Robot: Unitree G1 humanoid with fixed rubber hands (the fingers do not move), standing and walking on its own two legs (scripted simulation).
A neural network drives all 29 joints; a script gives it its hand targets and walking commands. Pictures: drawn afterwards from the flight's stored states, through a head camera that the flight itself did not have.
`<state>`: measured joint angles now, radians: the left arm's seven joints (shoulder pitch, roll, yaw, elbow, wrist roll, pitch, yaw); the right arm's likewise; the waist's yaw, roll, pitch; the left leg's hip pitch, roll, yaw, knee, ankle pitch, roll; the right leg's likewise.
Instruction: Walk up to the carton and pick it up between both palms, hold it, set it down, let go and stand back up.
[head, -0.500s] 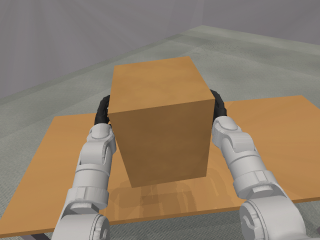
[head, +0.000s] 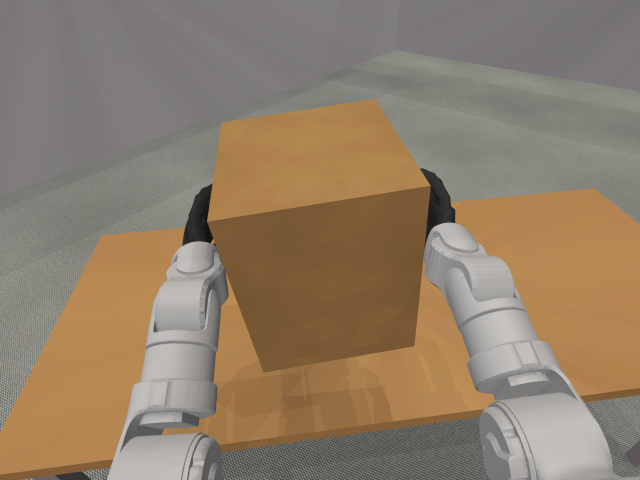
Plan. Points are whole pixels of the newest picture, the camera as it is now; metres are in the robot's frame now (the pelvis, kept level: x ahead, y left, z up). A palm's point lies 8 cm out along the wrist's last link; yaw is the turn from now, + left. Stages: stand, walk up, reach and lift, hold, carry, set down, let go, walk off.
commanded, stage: hold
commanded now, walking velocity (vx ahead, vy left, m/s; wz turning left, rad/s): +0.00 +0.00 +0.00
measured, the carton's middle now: (319, 235) +0.40 +0.01 +0.16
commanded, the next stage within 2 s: none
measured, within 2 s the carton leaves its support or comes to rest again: neither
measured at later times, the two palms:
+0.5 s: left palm (199, 242) +0.36 +0.15 +0.20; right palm (448, 229) +0.36 -0.14 +0.19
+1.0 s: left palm (201, 244) +0.36 +0.15 +0.19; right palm (447, 230) +0.37 -0.14 +0.19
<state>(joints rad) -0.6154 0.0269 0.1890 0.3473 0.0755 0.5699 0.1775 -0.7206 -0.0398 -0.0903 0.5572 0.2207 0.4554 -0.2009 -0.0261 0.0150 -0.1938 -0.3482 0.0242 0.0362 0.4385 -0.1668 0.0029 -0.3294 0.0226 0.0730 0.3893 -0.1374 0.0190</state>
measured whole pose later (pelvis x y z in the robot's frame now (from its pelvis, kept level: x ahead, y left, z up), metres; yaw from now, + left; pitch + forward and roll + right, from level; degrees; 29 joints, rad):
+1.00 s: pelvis -0.01 +0.00 +0.00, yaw +0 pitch +2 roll -1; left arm -0.62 0.00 0.21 0.28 0.14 0.65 0.13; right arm -0.71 -0.04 -0.09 0.49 0.24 0.51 -0.23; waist -0.04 0.02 -0.17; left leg -0.31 0.02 0.04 0.44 -0.16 0.00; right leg -0.29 0.02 0.07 0.39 -0.13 0.02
